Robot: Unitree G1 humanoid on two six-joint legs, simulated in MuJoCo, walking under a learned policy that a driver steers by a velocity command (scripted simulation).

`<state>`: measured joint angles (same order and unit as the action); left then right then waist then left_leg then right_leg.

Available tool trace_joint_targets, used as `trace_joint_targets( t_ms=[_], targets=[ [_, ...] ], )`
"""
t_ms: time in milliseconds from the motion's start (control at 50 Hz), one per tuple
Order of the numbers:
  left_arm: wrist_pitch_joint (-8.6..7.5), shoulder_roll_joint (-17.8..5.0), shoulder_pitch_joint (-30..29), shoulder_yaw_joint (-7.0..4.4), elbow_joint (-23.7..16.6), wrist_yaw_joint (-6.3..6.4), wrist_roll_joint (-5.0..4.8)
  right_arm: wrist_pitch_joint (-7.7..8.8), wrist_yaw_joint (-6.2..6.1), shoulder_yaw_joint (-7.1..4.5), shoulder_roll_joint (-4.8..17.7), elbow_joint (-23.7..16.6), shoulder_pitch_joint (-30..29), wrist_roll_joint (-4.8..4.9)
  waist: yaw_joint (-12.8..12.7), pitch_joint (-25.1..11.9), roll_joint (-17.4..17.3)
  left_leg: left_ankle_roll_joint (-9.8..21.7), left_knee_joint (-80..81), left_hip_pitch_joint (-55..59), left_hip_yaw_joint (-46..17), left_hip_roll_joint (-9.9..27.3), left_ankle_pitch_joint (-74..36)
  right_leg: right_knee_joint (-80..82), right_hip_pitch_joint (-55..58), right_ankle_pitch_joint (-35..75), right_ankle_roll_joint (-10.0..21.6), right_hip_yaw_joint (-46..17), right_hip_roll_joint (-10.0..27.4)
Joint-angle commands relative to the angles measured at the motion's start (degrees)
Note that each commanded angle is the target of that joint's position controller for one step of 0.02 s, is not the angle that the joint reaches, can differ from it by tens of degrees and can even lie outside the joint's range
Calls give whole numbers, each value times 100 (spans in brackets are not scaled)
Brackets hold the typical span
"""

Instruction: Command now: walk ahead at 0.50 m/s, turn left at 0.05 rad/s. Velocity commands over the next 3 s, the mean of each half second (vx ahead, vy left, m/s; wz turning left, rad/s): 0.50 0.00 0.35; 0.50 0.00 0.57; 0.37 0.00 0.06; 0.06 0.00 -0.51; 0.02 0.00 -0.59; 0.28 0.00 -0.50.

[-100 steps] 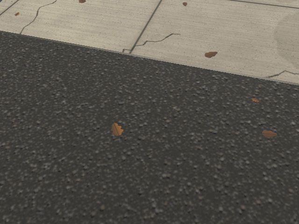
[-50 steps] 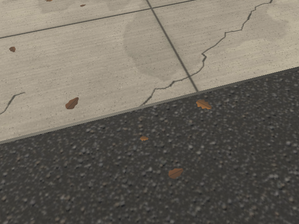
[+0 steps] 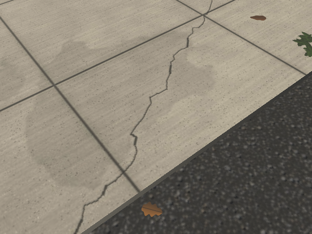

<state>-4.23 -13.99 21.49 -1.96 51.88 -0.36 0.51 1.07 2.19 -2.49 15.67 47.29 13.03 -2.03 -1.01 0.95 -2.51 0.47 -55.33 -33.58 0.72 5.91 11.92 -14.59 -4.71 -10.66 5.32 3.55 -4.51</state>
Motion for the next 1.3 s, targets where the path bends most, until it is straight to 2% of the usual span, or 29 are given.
trace_joint_targets(
  t_ms=[20,80,180,220,260,280,300,320,340,380,420,480,680,720,760,780,800,820,840,860,880,900,940,1080,1140,1220,1260,1280,1300],
  targets=[
    [-119,-669,-56,-143,-199,3,12,22,27,-15,186,-329,-253,32,75,326,572,-66,585,-416,5,63,-654,880,-35,1414,710,-826,1493],
    [-151,-688,185,-141,-34,17,58,47,39,30,137,-471,-770,81,-88,445,557,57,1253,-312,20,-112,-1089,915,158,1685,594,-427,1557],
    [-128,-738,370,-127,200,122,98,88,60,32,194,-690,-1212,25,-155,546,523,446,1955,-171,324,-341,-786,490,954,2696,381,9,1788],
    [-104,-885,269,-148,232,162,123,99,29,-12,256,-640,-926,8,17,290,643,676,2091,411,616,-679,-248,-322,1191,4547,259,255,1790],
    [-12,-1026,193,-178,217,189,133,153,-21,-145,453,-267,331,-46,563,-456,604,960,2553,1904,727,-1097,-90,-2283,967,5243,100,557,1647],
    [-18,-950,145,-138,59,200,113,175,-81,-301,857,-20,1296,-130,949,-1023,268,1286,2705,3400,-286,-420,180,-3870,-209,3768,-42,630,1478],
    [-68,-415,429,-41,-255,83,9,136,-140,-506,1570,-44,1443,-93,666,-1538,-1172,2224,3180,5010,-3416,1238,165,-6176,-2612,-669,-358,617,244],
    [-124,-802,-65,-135,-318,65,109,81,-102,-477,1396,-27,1258,184,708,-1671,-535,2279,3781,5064,-4305,1323,-90,-6714,-3318,-1592,-315,-614,201],
    [-192,-771,-406,-119,-479,28,58,60,-126,-446,1247,-74,853,194,536,-840,-239,2137,3812,4375,-3379,1213,-361,-6574,-3632,-1124,-285,-709,547],
    [-199,-649,-585,-89,-515,32,100,82,-153,-324,749,-85,470,169,210,-102,380,1764,4012,3103,-2419,740,-1367,-5704,-3218,-717,-353,-653,895],
    [21,-548,-465,-66,-545,16,226,147,-167,-267,603,-73,364,203,-28,-121,222,1623,4170,2514,-1914,395,-1819,-5189,-2681,-736,-528,-632,977],
    [184,-438,-740,-38,-705,-24,240,234,-170,-324,802,-19,573,211,-31,-56,118,1616,4351,2235,-1654,145,-1819,-4541,-2777,-422,-735,-452,968],
    [104,-493,-2644,42,-1436,-91,116,164,-235,-378,889,54,1428,124,658,115,-137,1215,3870,3129,-2008,45,-2268,-2214,-3095,855,-806,-432,618],
    [53,-607,-2508,22,-1474,-81,98,162,-279,-401,966,-22,1287,95,511,93,-206,1084,3628,3136,-2214,124,-2423,-1828,-2615,596,-694,-532,538],
    [-10,-808,-1709,-59,-1266,-21,81,184,-279,-428,1084,-142,925,86,101,-143,-234,868,3046,2774,-2280,21,-2927,-1443,-1321,155,-518,-482,313],
    [-83,-970,-989,-133,-1079,46,116,223,-234,-412,1048,-153,836,131,-276,-511,53,725,2116,2498,-2050,-313,-2961,-1058,-276,241,-361,-548,402],
    [-133,-1392,-101,-239,-1030,151,239,281,-182,-307,687,-303,862,207,-604,-1332,674,563,611,1895,-1587,-680,-1847,-832,1017,-859,-62,-1694,1575],
    [-50,-1861,-25,-343,-1076,193,318,267,-192,-203,199,-484,1441,354,-268,-1811,1873,396,-791,180,-852,-1546,1926,-241,2182,-1429,515,-4164,3004],
    [35,-1542,-279,-336,-1057,163,215,175,-245,-245,675,-349,1517,160,-87,-1469,1403,450,-1442,-385,-766,-1053,1887,-131,1698,-2042,704,-4769,3020],
    [49,-971,-620,-209,-1150,138,166,131,-215,-274,777,-291,1142,92,-69,-734,661,437,-1519,-399,-750,-782,1310,-50,967,-1973,580,-3858,2727],
    [36,-695,-844,-138,-1129,113,154,118,-156,-255,677,-330,858,82,-19,-301,436,380,-1307,-279,-672,-608,931,79,395,-1204,453,-2970,2395],
    [11,-615,-864,-110,-1086,118,160,77,-104,-253,609,-350,747,38,37,-147,650,326,-1129,-150,-610,-468,782,176,100,-552,315,-2330,2148],
    [-85,-611,-699,-110,-933,105,110,-51,-5,-237,525,-377,732,-18,120,-84,918,236,-1056,14,-503,-389,627,281,-155,438,242,-1580,1912],
    [-189,-703,-300,-194,-646,39,60,-132,164,-129,327,-856,-451,5,32,156,762,49,-143,-718,-265,-204,-478,637,50,1436,354,-283,1872],
    [-200,-693,-40,-172,-450,-13,69,-62,189,6,100,-987,-968,-2,-90,268,752,127,1168,-73,-94,-349,-886,681,-180,1584,298,50,1707],
    [-77,-899,340,-196,-120,-17,19,14,121,47,188,-1061,-1344,-62,-128,386,773,325,2117,459,362,-471,-445,314,293,2700,329,-125,1848],
    [-15,-986,371,-202,19,7,4,146,19,33,230,-819,-731,-109,153,47,783,457,2670,1302,400,-762,-475,-711,575,4453,172,-125,1707],
    [-4,-937,340,-177,51,18,-66,253,-49,-13,348,-513,97,-191,530,-442,619,562,3158,2471,368,-754,-1240,-1673,288,4328,-4,24,1441],
    [-41,-685,344,-91,-141,27,-123,324,-139,-109,749,-329,887,-313,771,-1228,209,711,2845,4075,-447,300,-2706,-2915,-752,2299,-170,87,1179]
  ],
)
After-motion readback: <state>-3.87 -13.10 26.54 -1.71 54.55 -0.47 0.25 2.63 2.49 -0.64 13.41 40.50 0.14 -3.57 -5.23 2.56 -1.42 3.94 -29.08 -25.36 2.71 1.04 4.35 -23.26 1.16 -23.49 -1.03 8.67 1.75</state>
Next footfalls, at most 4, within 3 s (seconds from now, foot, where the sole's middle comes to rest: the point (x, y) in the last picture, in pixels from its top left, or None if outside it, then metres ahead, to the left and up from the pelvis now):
0.26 left None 0.30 0.12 -0.78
0.80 right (164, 204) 0.63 0.04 -0.78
1.30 left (93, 188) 0.71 0.37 -0.79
1.78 right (133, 167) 0.83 0.19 -0.78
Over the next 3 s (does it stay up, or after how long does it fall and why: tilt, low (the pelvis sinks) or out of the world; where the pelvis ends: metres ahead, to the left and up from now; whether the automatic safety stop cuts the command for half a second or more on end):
stays up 0.83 0.20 -0.01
